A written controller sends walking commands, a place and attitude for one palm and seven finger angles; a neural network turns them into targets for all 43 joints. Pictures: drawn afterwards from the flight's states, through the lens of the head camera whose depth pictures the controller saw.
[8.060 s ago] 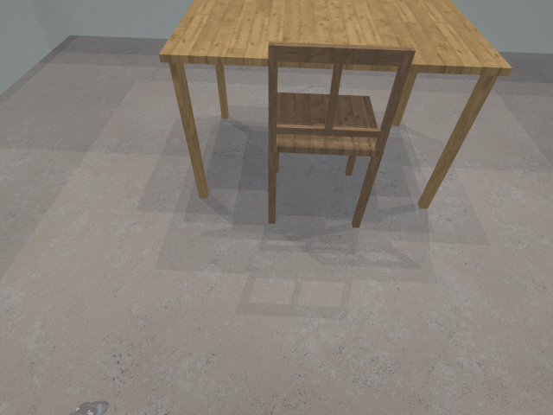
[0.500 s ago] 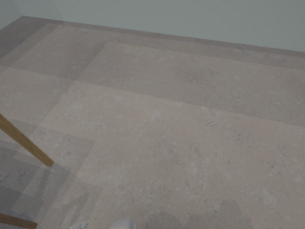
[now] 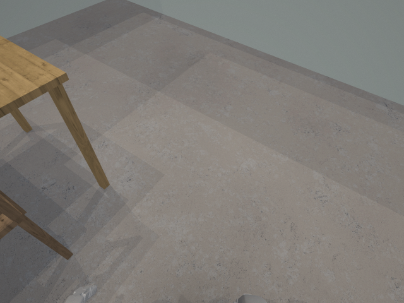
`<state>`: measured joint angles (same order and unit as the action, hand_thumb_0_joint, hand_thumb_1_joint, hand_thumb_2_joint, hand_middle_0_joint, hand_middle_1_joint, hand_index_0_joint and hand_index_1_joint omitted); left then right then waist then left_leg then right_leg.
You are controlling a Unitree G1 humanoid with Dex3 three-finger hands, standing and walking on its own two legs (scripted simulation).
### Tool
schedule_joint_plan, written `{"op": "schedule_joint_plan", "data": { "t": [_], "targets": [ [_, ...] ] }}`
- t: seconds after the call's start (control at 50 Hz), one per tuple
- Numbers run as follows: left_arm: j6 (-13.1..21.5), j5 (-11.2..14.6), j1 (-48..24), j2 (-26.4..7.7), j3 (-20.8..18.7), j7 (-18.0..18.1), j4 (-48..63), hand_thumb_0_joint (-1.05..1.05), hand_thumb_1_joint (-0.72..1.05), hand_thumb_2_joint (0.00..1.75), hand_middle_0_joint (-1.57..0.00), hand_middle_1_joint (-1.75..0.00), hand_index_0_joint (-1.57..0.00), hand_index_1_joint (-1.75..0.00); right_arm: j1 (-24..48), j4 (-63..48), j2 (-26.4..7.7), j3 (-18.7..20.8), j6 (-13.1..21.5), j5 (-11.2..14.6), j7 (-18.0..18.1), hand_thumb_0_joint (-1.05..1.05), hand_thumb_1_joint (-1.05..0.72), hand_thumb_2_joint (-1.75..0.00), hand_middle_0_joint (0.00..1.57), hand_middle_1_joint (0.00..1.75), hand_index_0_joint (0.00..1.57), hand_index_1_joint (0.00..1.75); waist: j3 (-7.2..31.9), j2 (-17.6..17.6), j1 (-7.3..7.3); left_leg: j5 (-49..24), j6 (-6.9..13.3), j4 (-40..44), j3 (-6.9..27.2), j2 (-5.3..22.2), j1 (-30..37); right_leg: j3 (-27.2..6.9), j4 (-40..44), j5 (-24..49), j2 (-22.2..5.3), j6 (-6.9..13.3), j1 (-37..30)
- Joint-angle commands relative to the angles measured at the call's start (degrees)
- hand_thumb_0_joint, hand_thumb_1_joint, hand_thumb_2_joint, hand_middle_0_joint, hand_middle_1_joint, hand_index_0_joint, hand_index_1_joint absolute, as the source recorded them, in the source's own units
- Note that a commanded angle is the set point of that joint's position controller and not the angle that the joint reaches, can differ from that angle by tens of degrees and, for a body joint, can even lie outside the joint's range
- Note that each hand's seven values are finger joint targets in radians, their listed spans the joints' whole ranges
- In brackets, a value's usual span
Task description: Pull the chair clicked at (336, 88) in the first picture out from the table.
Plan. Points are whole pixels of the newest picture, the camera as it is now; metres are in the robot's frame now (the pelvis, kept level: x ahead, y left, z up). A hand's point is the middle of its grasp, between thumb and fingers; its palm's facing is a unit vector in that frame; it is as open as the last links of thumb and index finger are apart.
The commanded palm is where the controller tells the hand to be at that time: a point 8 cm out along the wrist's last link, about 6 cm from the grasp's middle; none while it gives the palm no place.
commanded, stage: turn to face it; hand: left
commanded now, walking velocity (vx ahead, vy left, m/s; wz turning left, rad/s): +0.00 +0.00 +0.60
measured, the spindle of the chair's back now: out of the picture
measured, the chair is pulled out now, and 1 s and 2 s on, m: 0.00 0.00 0.00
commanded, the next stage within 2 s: take the last steps up to it in 1.44 s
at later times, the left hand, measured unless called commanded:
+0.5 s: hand out of the picture -0.01 +0.17 -0.15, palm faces +0.33 -0.90 -0.27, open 7.3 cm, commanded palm none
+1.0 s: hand out of the picture -0.05 +0.24 -0.16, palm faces +0.60 -0.76 -0.26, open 7.4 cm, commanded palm none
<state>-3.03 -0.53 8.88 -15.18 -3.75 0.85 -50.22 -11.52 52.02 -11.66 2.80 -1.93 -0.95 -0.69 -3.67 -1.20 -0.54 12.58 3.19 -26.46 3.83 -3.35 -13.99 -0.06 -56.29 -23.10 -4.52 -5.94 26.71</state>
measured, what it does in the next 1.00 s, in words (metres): steps on the spot, turning left: right foot, then left foot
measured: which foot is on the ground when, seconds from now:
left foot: down 0.00-0.18, up 0.20-0.62, down 0.64-1.00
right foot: up 0.00-0.16, down 0.18-0.64, up 0.66-1.00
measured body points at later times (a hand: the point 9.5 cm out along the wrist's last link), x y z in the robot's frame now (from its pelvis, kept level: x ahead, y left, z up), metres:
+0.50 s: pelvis +0.00 -0.04 +0.00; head +0.03 -0.05 +0.45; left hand -0.03 +0.21 -0.13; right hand +0.14 -0.28 -0.15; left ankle -0.07 +0.10 -0.68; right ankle +0.02 -0.15 -0.74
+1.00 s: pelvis -0.01 +0.00 +0.00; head +0.01 +0.03 +0.45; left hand -0.08 +0.28 -0.14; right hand +0.20 -0.15 -0.13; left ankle -0.06 +0.08 -0.74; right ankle +0.09 -0.13 -0.68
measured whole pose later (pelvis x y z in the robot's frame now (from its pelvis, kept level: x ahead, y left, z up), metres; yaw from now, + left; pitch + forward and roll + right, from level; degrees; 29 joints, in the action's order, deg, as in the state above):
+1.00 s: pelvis -0.01 +0.00 +0.00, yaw +36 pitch +0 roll -1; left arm -3.0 -0.3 8.8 -15.1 -3.2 0.9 -50.2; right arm -11.1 52.0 -11.7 2.6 -2.1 -1.0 -0.6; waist -3.8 -0.9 -0.4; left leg 13.8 2.7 -26.8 5.7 -3.6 -12.7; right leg -0.1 -54.1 -24.0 -4.1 -6.0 25.7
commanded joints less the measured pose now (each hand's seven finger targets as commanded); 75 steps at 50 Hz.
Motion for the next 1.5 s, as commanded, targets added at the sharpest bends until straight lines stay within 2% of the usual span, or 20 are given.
{"op": "schedule_joint_plan", "data": {
  "t": [0.0,0.12,0.16,0.28,0.48,0.56,0.58,0.6,0.62,0.66,0.76,0.94,1.06,1.08,1.1,1.12,1.16,1.22,1.4,1.48],
  "targets": [
    [1.6,0.1,-2.8,-3.7,-1.1,0.5,6.3,0.00,0.90,0.90,-0.20,-0.30,-0.20,-0.30,-2.2,-3.3,-13.0,4.0,0.8,-0.4,1.1,0.00,-0.90,-0.90,0.20,0.30,0.20,0.30,5.8,9.7,-1.76,-22.1,7.3,5.3,18.2,15.0,6.5,-0.7,5.9,-1.4,1.6,0.4,0.8],
    [3.0,0.4,4.9,-5.4,-1.3,1.1,5.2,0.00,0.90,0.90,-0.20,-0.30,-0.20,-0.30,0.6,-4.4,-11.7,4.3,0.4,0.3,0.8,0.00,-0.90,-0.90,0.20,0.30,0.20,0.30,8.0,6.3,2.28,-17.4,2.7,-2.8,19.6,9.6,-5.9,-0.8,32.9,11.4,2.4,2.1,-21.5],
    [3.6,-0.9,6.6,-13.1,-2.5,1.6,5.8,0.00,0.90,0.90,-0.20,-0.30,-0.20,-0.30,-1.6,-6.4,-6.4,3.6,0.6,0.5,0.4,0.00,-0.90,-0.90,0.20,0.30,0.20,0.30,8.2,-15.2,2.54,21.2,-5.8,-26.4,1.4,-3.1,-22.3,-23.6,41.6,17.9,-23.9,12.3,-28.1],
    [3.7,-0.5,-0.5,-5.5,-0.7,1.2,6.7,0.00,0.90,0.90,-0.20,-0.30,-0.20,-0.30,-1.8,-2.7,-7.5,3.8,-1.5,-0.3,-1.2,0.00,-0.90,-0.90,0.20,0.30,0.20,0.30,1.3,-9.0,-1.08,7.9,-7.1,-44.7,-1.3,4.2,-19.1,-2.6,39.2,19.5,-13.0,11.7,-15.4],
    [3.0,-1.2,8.7,-9.7,-1.7,0.9,2.3,0.00,0.90,0.90,-0.20,-0.30,-0.20,-0.30,7.7,-4.5,-6.1,2.0,-1.0,0.4,-1.3,0.00,-0.90,-0.90,0.20,0.30,0.20,0.30,3.9,-11.4,3.55,13.5,-7.2,-22.9,-8.1,4.5,-12.7,3.9,34.0,35.0,-16.3,13.0,-22.6],
    [2.4,-0.9,7.7,-10.6,-2.5,0.8,1.5,0.00,0.90,0.90,-0.20,-0.30,-0.20,-0.30,3.5,-4.4,-7.0,1.7,0.1,0.4,-0.9,0.00,-0.90,-0.90,0.20,0.30,0.20,0.30,7.4,-10.5,1.33,6.0,-5.5,-5.4,-10.3,3.4,-2.2,8.2,25.5,35.3,-16.1,9.7,-21.8],
    [2.1,-0.4,7.8,-10.0,-2.5,0.5,1.6,0.00,0.90,0.90,-0.20,-0.30,-0.20,-0.30,0.6,-3.6,-9.2,2.3,0.6,0.2,-0.9,0.00,-0.90,-0.90,0.20,0.30,0.20,0.30,9.1,-5.6,-0.54,-2.5,-4.6,2.6,-8.7,4.7,6.8,10.3,18.3,30.6,-15.0,6.8,-16.1],
    [1.8,0.1,8.4,-6.7,-2.2,0.1,3.4,0.00,0.90,0.90,-0.20,-0.30,-0.20,-0.30,-3.1,-3.5,-16.3,4.1,1.3,-0.2,-0.6,0.00,-0.90,-0.90,0.20,0.30,0.20,0.30,12.0,11.8,-2.71,-20.0,1.4,5.2,9.9,18.7,18.8,12.6,4.7,7.3,-8.0,2.1,-0.6],
    [1.6,-0.3,4.4,-4.3,-0.6,0.2,6.0,0.00,0.90,0.90,-0.20,-0.30,-0.20,-0.30,-7.7,-2.5,-21.1,4.9,0.8,0.4,-0.4,0.00,-0.90,-0.90,0.20,0.30,0.20,0.30,11.7,19.2,-4.75,-39.1,7.6,4.8,19.2,28.2,19.5,8.6,-4.4,-17.3,-3.9,0.2,8.0],
    [1.0,-0.2,-0.2,-4.6,-1.0,0.8,5.3,0.00,0.90,0.90,-0.20,-0.30,-0.20,-0.30,-6.5,-1.7,-18.4,4.5,1.0,0.1,1.1,0.00,-0.90,-0.90,0.20,0.30,0.20,0.30,9.2,14.7,-4.66,-34.2,8.8,4.0,17.2,24.7,14.7,1.4,-11.6,-11.5,-3.8,0.7,10.5],
    [1.2,-0.3,4.3,-5.4,-1.4,-0.1,2.2,0.00,0.90,0.90,-0.20,-0.30,-0.20,-0.30,2.6,-4.4,-13.1,2.7,1.5,0.1,1.1,0.00,-0.90,-0.90,0.20,0.30,0.20,0.30,5.2,9.8,0.27,-27.9,5.1,6.0,6.6,15.1,6.4,1.3,-9.9,1.3,-2.4,-0.1,4.1],
    [1.6,0.1,-2.6,-4.4,-0.9,0.4,5.9,0.00,0.90,0.90,-0.20,-0.30,-0.20,-0.30,-2.3,-3.2,-13.1,3.6,1.0,-0.3,1.1,0.00,-0.90,-0.90,0.20,0.30,0.20,0.30,5.5,9.1,-1.96,-27.1,7.7,4.7,16.8,15.2,9.5,-0.3,3.2,-1.8,0.9,-0.1,3.2],
    [2.7,0.6,2.0,-4.1,-0.6,0.9,5.6,0.00,0.90,0.90,-0.20,-0.30,-0.20,-0.30,-0.3,-3.7,-12.4,3.9,0.5,-0.2,1.2,0.00,-0.90,-0.90,0.20,0.30,0.20,0.30,7.9,9.6,0.74,-30.9,5.5,-1.2,19.9,12.2,3.1,0.5,23.3,5.1,4.1,1.5,-12.3],
    [3.2,0.6,4.3,-4.9,-0.8,1.1,5.1,0.00,0.90,0.90,-0.20,-0.30,-0.20,-0.30,-0.2,-3.8,-11.7,3.8,0.5,0.2,1.1,0.00,-0.90,-0.90,0.20,0.30,0.20,0.30,8.6,7.1,1.98,-25.3,3.2,-4.0,18.6,10.1,-0.1,0.3,32.4,11.8,2.9,1.7,-18.7],
    [4.0,0.0,6.4,-8.2,-1.4,1.4,4.7,0.00,0.90,0.90,-0.20,-0.30,-0.20,-0.30,-1.6,-3.9,-8.9,3.5,0.7,0.8,0.8,0.00,-0.90,-0.90,0.20,0.30,0.20,0.30,10.5,-1.0,2.51,-11.4,-0.7,-11.1,14.1,6.0,-8.9,-7.2,37.8,18.4,-5.7,3.9,-29.1],
    [4.3,-0.9,7.1,-13.0,-2.4,1.7,4.8,0.00,0.90,0.90,-0.20,-0.30,-0.20,-0.30,-2.6,-5.2,-5.5,2.9,0.8,0.9,0.6,0.00,-0.90,-0.90,0.20,0.30,0.20,0.30,9.7,-14.4,2.55,19.5,-5.3,-24.4,2.6,-2.9,-20.0,-21.6,38.3,31.7,-21.8,11.3,-33.2],
    [3.6,-0.4,4.8,-10.8,-2.1,1.7,5.2,0.00,0.90,0.90,-0.20,-0.30,-0.20,-0.30,-1.0,-4.5,-7.9,3.8,-0.5,0.0,0.7,0.00,-0.90,-0.90,0.20,0.30,0.20,0.30,6.2,-10.7,1.77,21.1,-4.8,-40.8,3.7,1.1,-17.3,-18.0,38.7,26.7,-21.4,16.0,-19.0],
    [3.4,-0.6,-1.6,-6.0,-0.8,1.4,6.2,0.00,0.90,0.90,-0.20,-0.30,-0.20,-0.30,-3.0,-2.0,-6.9,3.4,-1.4,-0.3,-0.5,0.00,-0.90,-0.90,0.20,0.30,0.20,0.30,0.8,-7.9,-1.56,10.6,-5.6,-45.7,0.5,3.4,-16.6,-5.2,39.3,18.1,-13.6,12.8,-12.2],
    [3.3,-1.4,8.4,-9.0,-1.6,1.2,1.1,0.00,0.90,0.90,-0.20,-0.30,-0.20,-0.30,3.9,-2.2,-4.6,1.4,-0.7,0.4,-0.3,0.00,-0.90,-0.90,0.20,0.30,0.20,0.30,3.6,-11.2,3.34,14.9,-6.3,-22.3,-6.1,3.1,-10.0,-0.7,35.2,33.3,-14.3,14.3,-20.0],
    [2.6,-1.0,7.6,-9.3,-1.9,1.0,-0.4,0.00,0.90,0.90,-0.20,-0.30,-0.20,-0.30,0.0,-0.7,-4.7,0.9,0.2,0.5,0.3,0.00,-0.90,-0.90,0.20,0.30,0.20,0.30,5.8,-11.4,1.24,7.2,-5.2,-6.5,-8.3,1.9,0.3,2.1,29.9,33.0,-13.3,11.4,-18.0]
  ]
}}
